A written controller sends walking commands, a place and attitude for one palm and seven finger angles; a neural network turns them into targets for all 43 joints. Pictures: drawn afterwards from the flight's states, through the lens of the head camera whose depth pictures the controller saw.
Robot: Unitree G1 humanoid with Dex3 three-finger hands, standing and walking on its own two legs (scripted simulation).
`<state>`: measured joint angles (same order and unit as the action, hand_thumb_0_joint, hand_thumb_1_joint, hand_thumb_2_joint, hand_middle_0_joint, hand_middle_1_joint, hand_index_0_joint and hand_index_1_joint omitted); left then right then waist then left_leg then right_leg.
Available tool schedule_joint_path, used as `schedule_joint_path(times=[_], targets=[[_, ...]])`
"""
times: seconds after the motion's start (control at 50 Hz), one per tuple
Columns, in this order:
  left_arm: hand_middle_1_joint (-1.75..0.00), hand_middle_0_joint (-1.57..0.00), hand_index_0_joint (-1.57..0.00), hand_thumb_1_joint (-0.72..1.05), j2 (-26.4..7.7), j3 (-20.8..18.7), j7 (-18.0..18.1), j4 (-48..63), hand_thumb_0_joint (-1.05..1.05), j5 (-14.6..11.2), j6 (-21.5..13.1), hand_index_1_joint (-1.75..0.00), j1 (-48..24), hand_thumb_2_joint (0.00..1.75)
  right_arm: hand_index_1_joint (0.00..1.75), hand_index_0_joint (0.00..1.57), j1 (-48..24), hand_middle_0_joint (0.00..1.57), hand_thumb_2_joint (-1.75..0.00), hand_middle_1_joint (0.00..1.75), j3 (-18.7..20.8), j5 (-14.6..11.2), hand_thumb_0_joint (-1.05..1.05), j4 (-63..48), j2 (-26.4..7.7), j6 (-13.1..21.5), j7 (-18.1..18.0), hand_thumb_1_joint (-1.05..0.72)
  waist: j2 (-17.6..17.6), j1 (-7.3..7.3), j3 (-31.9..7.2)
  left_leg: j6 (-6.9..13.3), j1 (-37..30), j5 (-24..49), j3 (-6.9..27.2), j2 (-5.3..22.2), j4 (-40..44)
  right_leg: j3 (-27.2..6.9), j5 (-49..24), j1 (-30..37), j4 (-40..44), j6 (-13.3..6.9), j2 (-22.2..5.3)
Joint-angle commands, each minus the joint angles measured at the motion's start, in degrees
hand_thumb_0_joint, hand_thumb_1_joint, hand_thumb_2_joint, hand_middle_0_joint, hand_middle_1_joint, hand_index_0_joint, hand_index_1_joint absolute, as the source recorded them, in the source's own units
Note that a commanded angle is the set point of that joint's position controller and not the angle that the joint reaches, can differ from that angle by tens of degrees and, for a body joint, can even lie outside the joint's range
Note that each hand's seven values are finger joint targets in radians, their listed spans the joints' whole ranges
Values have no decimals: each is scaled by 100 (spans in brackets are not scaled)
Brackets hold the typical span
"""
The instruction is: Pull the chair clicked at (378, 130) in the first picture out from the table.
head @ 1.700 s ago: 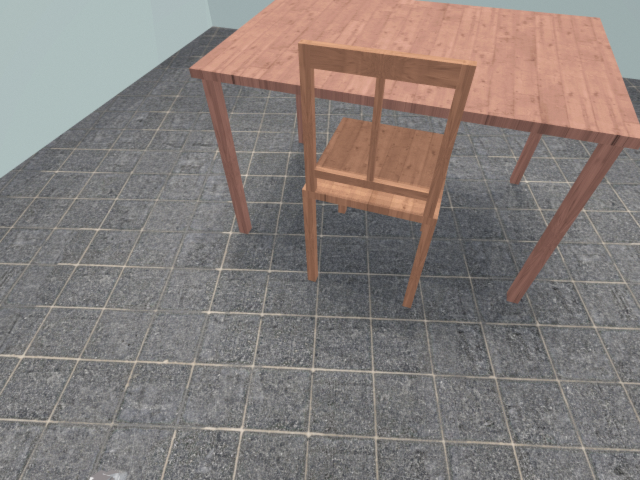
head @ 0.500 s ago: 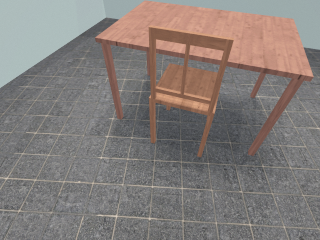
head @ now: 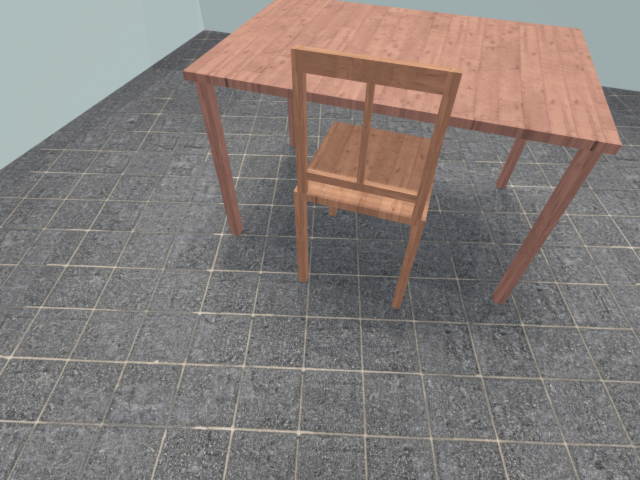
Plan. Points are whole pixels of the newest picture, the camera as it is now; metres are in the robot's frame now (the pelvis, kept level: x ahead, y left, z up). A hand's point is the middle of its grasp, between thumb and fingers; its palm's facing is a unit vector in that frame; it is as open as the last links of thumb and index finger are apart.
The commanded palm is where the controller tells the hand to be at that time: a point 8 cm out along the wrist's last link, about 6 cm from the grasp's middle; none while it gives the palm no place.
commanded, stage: turn to face it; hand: left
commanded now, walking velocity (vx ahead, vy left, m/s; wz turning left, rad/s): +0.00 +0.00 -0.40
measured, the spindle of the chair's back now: (365, 136) +0.92 -0.05 -0.08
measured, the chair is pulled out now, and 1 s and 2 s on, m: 0.00 0.00 0.00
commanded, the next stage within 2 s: take the last steps up to it in 0.54 s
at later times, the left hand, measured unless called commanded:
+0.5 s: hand out of the picture +0.06 +0.19 -0.18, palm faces -0.11 -0.97 -0.21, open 7.3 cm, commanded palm none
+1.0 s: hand out of the picture +0.03 +0.18 -0.18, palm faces -0.17 -0.97 -0.16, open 7.3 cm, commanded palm none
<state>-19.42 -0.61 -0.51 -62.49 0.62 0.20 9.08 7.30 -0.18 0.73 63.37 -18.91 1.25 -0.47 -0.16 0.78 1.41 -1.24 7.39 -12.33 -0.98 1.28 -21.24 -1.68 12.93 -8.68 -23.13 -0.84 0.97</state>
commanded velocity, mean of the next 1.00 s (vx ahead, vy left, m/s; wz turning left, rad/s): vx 0.11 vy -0.01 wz -0.20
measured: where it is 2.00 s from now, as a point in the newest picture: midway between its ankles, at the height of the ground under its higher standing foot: (359, 466)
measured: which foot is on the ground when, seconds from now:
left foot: down 0.00-0.74, up 0.76-1.00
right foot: down 0.00-1.00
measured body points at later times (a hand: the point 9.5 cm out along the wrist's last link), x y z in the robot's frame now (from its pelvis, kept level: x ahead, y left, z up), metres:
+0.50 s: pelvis -0.02 +0.01 -0.02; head +0.00 +0.01 +0.43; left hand +0.06 +0.24 -0.17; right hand -0.04 -0.24 -0.17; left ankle -0.01 +0.13 -0.74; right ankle -0.01 -0.11 -0.74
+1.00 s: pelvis +0.02 +0.00 -0.01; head +0.03 +0.02 +0.44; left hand +0.04 +0.23 -0.17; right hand +0.00 -0.24 -0.15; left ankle +0.07 +0.11 -0.72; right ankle -0.04 -0.09 -0.74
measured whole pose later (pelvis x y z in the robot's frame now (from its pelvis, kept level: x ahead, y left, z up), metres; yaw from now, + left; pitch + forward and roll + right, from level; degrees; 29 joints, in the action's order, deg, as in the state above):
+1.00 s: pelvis +0.02 +0.00 -0.01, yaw -14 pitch +0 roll +0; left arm -9.0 -2.4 0.1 -61.4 1.6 -1.1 22.8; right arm 15.8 3.1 1.4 58.7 -9.6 1.0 0.9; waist 1.2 0.8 -0.8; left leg -0.4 22.2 -20.6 -5.6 4.2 -42.7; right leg 1.1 16.9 -9.0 -25.6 -2.0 0.8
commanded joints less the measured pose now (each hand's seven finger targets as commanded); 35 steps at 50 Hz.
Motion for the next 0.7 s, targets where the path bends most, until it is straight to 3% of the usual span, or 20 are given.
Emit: schedule_joint_path(times=[0.0,0.06,0.16,0.24,0.28,0.36,0.4,0.42,0.46,0.48,0.5,0.52,0.54,0.56,0.58,0.62,0.64,0.66,0.68], targets=[[-30,-20,-20,90,-882,-239,103,485,0,19,-34,-30,-35,90,30,20,109,20,-90,30,235,-10,0,-432,-795,49,-117,-90,118,-93,-302,165,-33,718,227,627,-70,-832,-1349,-304,57,-157,-667],[-30,-20,-20,90,-668,-215,112,593,0,26,49,-30,156,90,30,20,291,20,-90,30,235,-4,0,-567,-562,-17,-130,-90,38,-111,-244,136,32,585,125,656,-215,-936,-1295,-569,-153,-143,-593],[-30,-20,-20,90,-550,-251,108,862,0,46,90,-30,337,90,30,20,418,20,-90,30,317,2,0,-805,-501,-52,-142,-90,-83,-93,-227,202,170,444,98,779,-378,-952,-1198,-856,-557,-135,-427],[-30,-20,-20,90,-458,-283,114,1027,0,66,94,-30,425,90,30,20,509,20,-90,30,371,0,0,-933,-374,-70,-134,-90,13,-90,-185,222,391,-43,63,755,-526,-1108,-870,-1027,-633,-175,-398],[-30,-20,-20,90,-442,-304,122,1066,0,73,84,-30,477,90,30,20,581,20,-90,30,388,-3,0,-960,-268,-82,-130,-90,121,-96,-255,189,428,-205,-50,672,-738,-1254,-815,-1055,-563,-234,-470],[-30,-20,-20,90,-530,-371,165,1122,0,68,79,-30,548,90,30,20,797,20,-90,30,382,-19,0,-935,67,-112,-125,-90,837,-125,-217,23,716,-825,-296,192,-1503,-2188,-451,-1145,136,-572,-1003],[-30,-20,-20,90,-475,-394,200,1147,0,57,94,-30,451,90,30,20,968,20,-90,30,373,-29,0,-865,189,-104,-129,-90,968,-179,-125,12,662,-884,-200,162,-1404,-2262,-444,-1244,246,-682,-1077],[-30,-20,-20,90,-405,-395,202,1174,0,52,104,-30,365,90,30,20,1111,20,-90,30,365,-30,0,-799,210,-80,-133,-90,892,-237,-168,38,437,-705,-142,187,-1148,-2088,-426,-1339,146,-613,-948],[-30,-20,-20,90,-165,-372,184,1233,0,45,126,-30,282,90,30,20,1260,20,-90,30,399,-12,0,-727,123,-46,-148,-90,234,-273,-126,197,20,-450,142,515,-607,-1531,24,-1797,-257,-341,-412],[-30,-20,-20,90,-12,-348,163,1277,0,50,143,-30,246,90,30,20,1265,20,-90,30,441,8,0,-724,-29,-30,-145,-90,-498,-272,24,390,-23,-582,601,980,-102,-1022,354,-2062,-811,-155,-13],[-30,-20,-20,90,181,-332,141,1300,0,39,143,-30,226,90,30,20,1337,20,-90,30,473,27,0,-743,-221,1,-167,-90,-1130,-300,74,760,234,-805,1378,1665,616,-409,681,-2047,-1776,16,280],[-30,-20,-20,90,214,-358,136,1290,0,65,151,-30,261,90,30,20,1211,20,-90,30,497,23,0,-795,-253,32,-180,-90,-1219,-211,88,1069,465,-524,1574,2111,922,-92,1239,-2018,-2756,121,121],[-30,-20,-20,90,209,-377,122,1236,0,88,160,-30,376,90,30,20,1046,20,-90,30,468,34,0,-833,-172,54,-193,-90,-871,-112,74,1164,564,-92,1350,2080,845,-123,1408,-1955,-3222,135,-58],[-30,-20,-20,90,317,-378,95,1180,0,93,166,-30,472,90,30,20,929,20,-90,30,461,61,0,-842,-146,54,-196,-90,-683,-41,44,1129,470,358,902,1930,659,-1,1414,-1912,-3145,143,-157],[-30,-20,-20,90,387,-346,81,1148,0,88,165,-30,503,90,30,20,880,20,-90,30,453,71,0,-834,-110,44,-193,-90,-619,-31,14,1076,450,762,582,1803,483,157,1389,-1778,-2916,144,-214],[-30,-20,-20,90,569,-294,77,1096,0,60,136,-30,572,90,30,20,998,20,-90,30,452,100,0,-713,-106,18,-189,-90,-885,-82,-36,971,347,1489,169,1659,127,399,1290,-1314,-2040,149,-238],[-30,-20,-20,90,608,-296,69,1038,0,52,92,-30,665,90,30,20,1187,20,-90,30,449,107,0,-626,-124,7,-180,-90,-800,-117,-194,895,226,1383,99,1611,-70,522,1075,-981,-1507,120,-162],[-30,-20,-20,90,609,-296,57,933,0,58,49,-30,870,90,30,20,1239,20,-90,30,456,90,0,-567,-158,-7,-160,-90,-749,-48,-286,765,282,819,-35,1532,-294,640,697,-586,-905,91,-90],[-30,-20,-20,90,480,-310,59,853,0,81,3,-30,1073,90,30,20,1316,20,-90,30,451,61,0,-539,-88,-16,-124,-90,-322,7,-288,565,703,-45,-186,1336,-657,542,366,-19,-251,32,-101]])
